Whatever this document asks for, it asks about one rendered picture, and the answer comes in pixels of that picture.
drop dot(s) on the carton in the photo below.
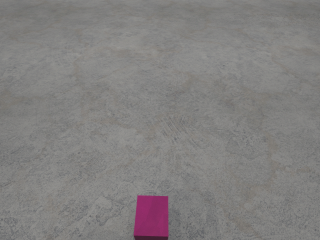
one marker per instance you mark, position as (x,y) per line
(151,218)

